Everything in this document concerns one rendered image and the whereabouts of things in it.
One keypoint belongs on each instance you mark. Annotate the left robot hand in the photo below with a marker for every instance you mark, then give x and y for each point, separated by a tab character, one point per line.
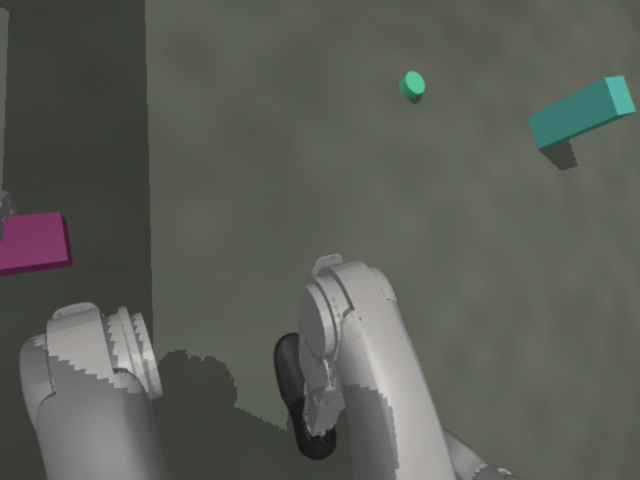
7	208

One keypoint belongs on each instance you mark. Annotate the right robot hand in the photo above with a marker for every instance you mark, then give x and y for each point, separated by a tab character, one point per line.
467	462

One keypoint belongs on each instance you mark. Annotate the right robot foot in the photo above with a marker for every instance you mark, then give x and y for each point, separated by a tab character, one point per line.
291	385

